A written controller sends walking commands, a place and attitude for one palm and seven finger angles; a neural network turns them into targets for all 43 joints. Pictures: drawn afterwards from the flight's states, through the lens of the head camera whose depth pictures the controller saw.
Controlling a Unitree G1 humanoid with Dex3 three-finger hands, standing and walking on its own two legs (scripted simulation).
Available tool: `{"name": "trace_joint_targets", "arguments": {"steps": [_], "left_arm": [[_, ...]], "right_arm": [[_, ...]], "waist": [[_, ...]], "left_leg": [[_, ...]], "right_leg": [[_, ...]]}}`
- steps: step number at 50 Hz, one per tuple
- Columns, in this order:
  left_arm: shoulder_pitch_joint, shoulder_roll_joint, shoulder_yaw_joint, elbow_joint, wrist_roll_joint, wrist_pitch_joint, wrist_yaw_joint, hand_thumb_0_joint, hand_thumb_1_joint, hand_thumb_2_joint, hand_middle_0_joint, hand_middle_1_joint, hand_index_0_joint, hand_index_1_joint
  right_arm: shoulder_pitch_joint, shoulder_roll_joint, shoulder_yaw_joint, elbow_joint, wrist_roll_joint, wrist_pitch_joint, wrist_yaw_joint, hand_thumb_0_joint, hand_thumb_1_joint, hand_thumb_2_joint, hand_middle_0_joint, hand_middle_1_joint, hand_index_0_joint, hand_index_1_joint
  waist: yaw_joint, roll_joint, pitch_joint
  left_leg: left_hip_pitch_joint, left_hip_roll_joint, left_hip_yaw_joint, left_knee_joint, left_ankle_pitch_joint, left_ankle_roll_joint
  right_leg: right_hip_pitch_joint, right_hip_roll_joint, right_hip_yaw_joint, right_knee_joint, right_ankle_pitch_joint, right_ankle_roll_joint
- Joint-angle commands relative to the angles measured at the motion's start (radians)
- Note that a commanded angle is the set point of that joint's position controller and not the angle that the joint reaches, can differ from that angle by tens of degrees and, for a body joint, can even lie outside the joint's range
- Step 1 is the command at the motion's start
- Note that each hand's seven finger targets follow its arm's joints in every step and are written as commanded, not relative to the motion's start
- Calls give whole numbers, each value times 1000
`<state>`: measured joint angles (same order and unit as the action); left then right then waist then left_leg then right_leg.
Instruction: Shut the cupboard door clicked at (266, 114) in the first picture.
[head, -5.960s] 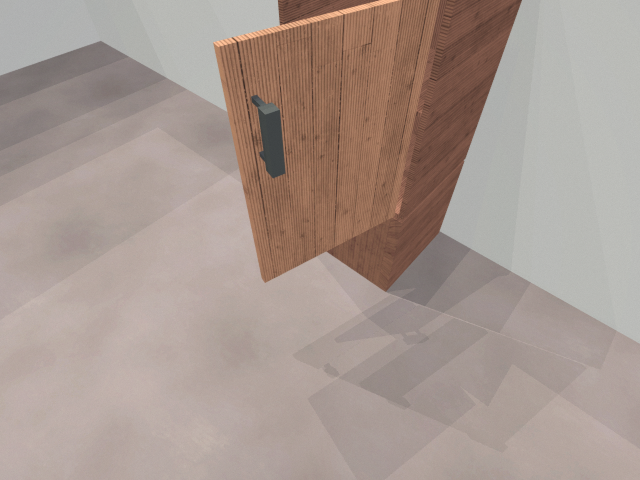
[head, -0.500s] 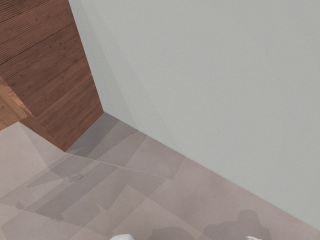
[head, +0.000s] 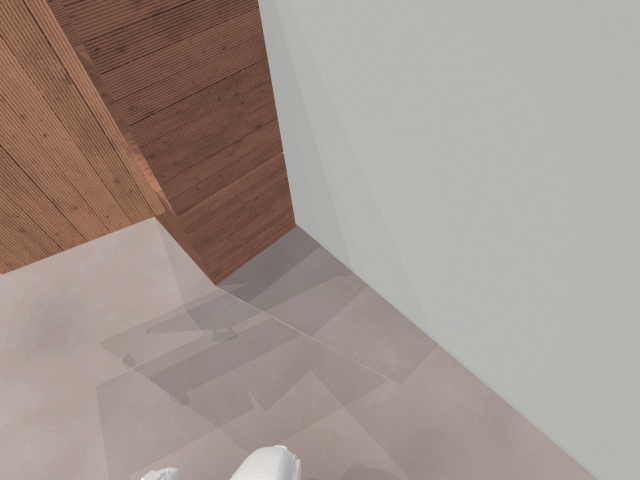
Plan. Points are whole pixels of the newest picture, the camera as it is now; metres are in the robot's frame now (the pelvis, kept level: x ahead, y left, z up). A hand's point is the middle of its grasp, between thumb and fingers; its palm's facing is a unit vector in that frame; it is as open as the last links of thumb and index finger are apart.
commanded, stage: turn to face it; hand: left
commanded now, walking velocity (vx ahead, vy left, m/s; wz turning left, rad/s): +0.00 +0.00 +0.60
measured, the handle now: out of the picture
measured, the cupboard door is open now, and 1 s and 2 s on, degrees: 74 74 74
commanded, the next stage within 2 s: take the last steps up to it in 0.78 s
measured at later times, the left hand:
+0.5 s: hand out of the picture +0.05 +0.24 -0.16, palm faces +0.31 -0.91 -0.28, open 7.3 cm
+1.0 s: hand out of the picture -0.03 +0.18 -0.19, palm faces +0.51 -0.83 -0.21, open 7.3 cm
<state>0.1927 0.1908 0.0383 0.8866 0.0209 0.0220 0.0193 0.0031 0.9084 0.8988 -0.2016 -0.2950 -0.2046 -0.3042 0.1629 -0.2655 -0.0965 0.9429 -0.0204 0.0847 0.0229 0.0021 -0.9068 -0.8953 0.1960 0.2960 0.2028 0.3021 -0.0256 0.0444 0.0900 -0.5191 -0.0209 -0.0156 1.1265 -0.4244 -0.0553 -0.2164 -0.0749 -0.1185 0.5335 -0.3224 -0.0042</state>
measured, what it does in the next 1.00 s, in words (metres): steps on the spot, turning left: left foot, then right foot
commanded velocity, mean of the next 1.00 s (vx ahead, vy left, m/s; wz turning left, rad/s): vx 0.04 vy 0.02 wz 0.40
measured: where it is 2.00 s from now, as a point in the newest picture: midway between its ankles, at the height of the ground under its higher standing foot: (257, 459)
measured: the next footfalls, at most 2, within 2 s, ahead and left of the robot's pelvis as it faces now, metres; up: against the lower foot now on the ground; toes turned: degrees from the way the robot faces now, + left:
left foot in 0.22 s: +0.04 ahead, +0.13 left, +0.00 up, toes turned +14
right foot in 0.58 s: +0.10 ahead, -0.12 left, +0.00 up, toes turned +16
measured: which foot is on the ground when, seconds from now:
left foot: up 0.00-0.20, down 0.22-0.58, up 0.60-0.90, down 0.92-1.00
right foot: down 0.00-0.22, up 0.24-0.56, down 0.58-0.92, up 0.94-1.00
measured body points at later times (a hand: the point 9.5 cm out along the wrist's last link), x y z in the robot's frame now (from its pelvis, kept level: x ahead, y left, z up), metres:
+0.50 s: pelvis +0.02 +0.00 +0.00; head +0.07 +0.02 +0.45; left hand +0.04 +0.29 -0.14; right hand +0.18 -0.22 -0.14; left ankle +0.00 +0.12 -0.74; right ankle +0.05 -0.14 -0.70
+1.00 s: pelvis +0.05 +0.00 -0.01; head +0.08 +0.03 +0.44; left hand -0.05 +0.23 -0.17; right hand +0.25 -0.17 -0.15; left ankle +0.00 +0.10 -0.74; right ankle +0.06 -0.13 -0.70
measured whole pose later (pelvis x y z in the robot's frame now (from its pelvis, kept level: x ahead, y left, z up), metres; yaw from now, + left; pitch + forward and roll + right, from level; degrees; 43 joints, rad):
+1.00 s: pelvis +0.05 +0.00 -0.01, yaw +28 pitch +0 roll +1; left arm 0.25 0.22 0.05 1.00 0.02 0.05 0.01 0.01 0.91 0.90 -0.20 -0.30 -0.21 -0.30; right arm 0.13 -0.19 -0.04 0.97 -0.03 0.02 0.00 0.00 -0.91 -0.90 0.20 0.30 0.20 0.30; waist 0.03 -0.06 0.10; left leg -0.26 -0.01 0.06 0.58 -0.30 0.03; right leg -0.33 -0.10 -0.09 0.92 -0.56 0.04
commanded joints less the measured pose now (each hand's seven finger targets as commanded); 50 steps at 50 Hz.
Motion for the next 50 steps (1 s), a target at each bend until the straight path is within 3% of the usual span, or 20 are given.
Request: {"name": "trace_joint_targets", "arguments": {"steps": [1, 5, 7, 9, 10, 11, 12, 16, 23, 26, 27, 29, 30, 32, 34, 41, 44, 46, 47, 50], "left_arm": [[35, 186, 51, -59, 1, -38, 17, 0, 900, 900, -200, -300, -200, -300], [115, 235, 69, -27, 7, -36, 13, 0, 900, 900, -200, -300, -200, -300], [96, 241, 73, -20, 7, -33, 11, 0, 900, 900, -200, -300, -200, -300], [57, 238, 74, -33, -9, -29, 4, 0, 900, 900, -200, -300, -200, -300], [53, 189, 67, -58, -16, -23, -3, 0, 900, 900, -200, -300, -200, -300], [-6, 116, 42, -101, -20, -18, -6, 0, 900, 900, -200, -300, -200, -300], [-62, 143, 40, -117, -9, 1, 4, 0, 900, 900, -200, -300, -200, -300], [-47, 134, 53, -62, -4, 16, -6, 0, 900, 900, -200, -300, -200, -300], [-34, 112, 41, -56, -5, 9, -10, 0, 900, 900, -200, -300, -200, -300], [51, 121, 43, -33, -10, -4, -5, 0, 900, 900, -200, -300, -200, -300], [98, 150, 51, -24, -5, -16, -1, 0, 900, 900, -200, -300, -200, -300], [114, 294, 74, -28, 12, -29, 10, 0, 900, 900, -200, -300, -200, -300], [87, 267, 63, -34, 6, -30, 12, 0, 900, 900, -200, -300, -200, -300], [-8, 192, 52, -50, 4, -30, 18, 0, 900, 900, -200, -300, -200, -300], [0, 164, 41, -47, 2, -38, 15, 0, 900, 900, -200, -300, -200, -300], [119, 210, 58, 25, 7, -40, 13, 0, 900, 900, -200, -300, -200, -300], [84, 178, 50, 31, -14, -34, 6, 0, 900, 900, -200, -300, -200, -300], [61, 87, 27, -6, -21, -23, 1, 0, 900, 900, -200, -300, -200, -300], [8, 98, 27, -26, -7, -12, 3, 0, 900, 900, -200, -300, -200, -300], [-58, 96, 37, -9, 3, -10, -20, 0, 900, 900, -200, -300, -200, -300]], "right_arm": [[-86, -32, 6, -97, 8, -28, 9, 0, -900, -900, 200, 300, 200, 300], [-124, -8, 24, -107, 12, -44, 11, 0, -900, -900, 200, 300, 200, 300], [-85, -17, 21, -102, 13, -49, 9, 0, -900, -900, 200, 300, 200, 300], [17, -64, 8, -75, 6, -57, 5, 0, -900, -900, 200, 300, 200, 300], [81, -156, -15, -64, -3, -65, -3, 0, -900, -900, 200, 300, 200, 300], [154, -250, -40, -54, -3, -64, -14, 0, -900, -900, 200, 300, 200, 300], [195, -251, -37, -31, 2, -55, -20, 0, -900, -900, 200, 300, 200, 300], [-2, -168, -10, -80, -7, -65, -40, 0, -900, -900, 200, 300, 200, 300], [2, -160, -10, -77, -12, -59, -35, 0, -900, -900, 200, 300, 200, 300], [-37, -151, -11, -86, -3, -54, -33, 0, -900, -900, 200, 300, 200, 300], [-55, -126, -9, -92, 4, -54, -30, 0, -900, -900, 200, 300, 200, 300], [-58, -43, 3, -128, 13, -51, -21, 0, -900, -900, 200, 300, 200, 300], [-53, -72, 0, -116, 7, -45, -17, 0, -900, -900, 200, 300, 200, 300], [-27, -56, -7, -76, 5, -29, -12, 0, -900, -900, 200, 300, 200, 300], [-32, -39, 9, -61, 5, -33, -8, 0, -900, -900, 200, 300, 200, 300], [-66, 13, 40, -43, 14, -56, -11, 0, -900, -900, 200, 300, 200, 300], [32, -38, 33, -3, 6, -76, -20, 0, -900, -900, 200, 300, 200, 300], [119, -176, 2, 8, -8, -78, -35, 0, -900, -900, 200, 300, 200, 300], [136, -182, 4, 16, -14, -69, -36, 0, -900, -900, 200, 300, 200, 300], [91, -118, 18, 8, -12, -84, -47, 0, -900, -900, 200, 300, 200, 300]], "waist": [[38, -237, -86], [80, -237, -133], [56, -264, -143], [-12, -182, -173], [-47, 44, -228], [-88, 291, -241], [-90, 154, -240], [-3, 141, -102], [2, 122, -122], [47, 111, -141], [73, 45, -151], [89, -378, -117], [73, -281, -102], [20, -273, -75], [18, -271, -70], [62, -245, -123], [2, -136, -160], [-32, 246, -218], [-45, 181, -174], [-20, 198, -49]], "left_leg": [[-32, 52, 58, -134, -22, -23], [52, 27, 127, -377, -30, -6], [136, 20, 142, -492, 35, 6], [355, 19, 133, -677, 261, 31], [537, 192, -88, -703, 502, 111], [606, 430, -410, -740, 930, 271], [573, 459, -373, -716, 901, 315], [330, 278, -246, -791, 460, 221], [298, 231, -252, -772, 417, 214], [222, 194, -248, -689, 447, 179], [160, 144, -212, -618, 372, 135], [-50, -56, -19, -177, -188, 26], [-31, -3, -73, -21, -175, 38], [-34, 24, -50, 80, -68, 22], [-29, 38, -14, 22, -36, 5], [148, 1, 103, -461, 8, 10], [417, 49, 65, -729, 352, 46], [554, 388, -325, -766, 739, 263], [503, 407, -325, -783, 521, 307], [396, 304, -291, -851, 220, 275]], "right_leg": [[163, -253, 84, -153, 607, -100], [257, -281, 59, -66, 767, -97], [226, -282, 28, -12, 749, -70], [88, -258, -41, 145, 647, -4], [-119, -171, -84, 335, 333, 59], [-346, -45, -43, 558, -346, 109], [-354, -61, 76, 627, -368, 88], [-316, -44, 122, 607, -134, 85], [-156, 31, 74, 275, -130, 80], [27, 59, 57, 35, 23, 71], [129, 24, 92, -110, 109, 63], [141, -406, 526, -292, 219, -126], [45, -402, 464, -280, 197, -169], [27, -287, 328, -246, 282, -133], [75, -236, 191, -193, 511, -115], [196, -236, 120, -76, 744, -105], [50, -176, 48, 76, 567, -7], [-222, -19, -2, 370, -314, 72], [-259, -18, 53, 488, -351, 52], [-354, -30, 93, 544, -210, 37]]}}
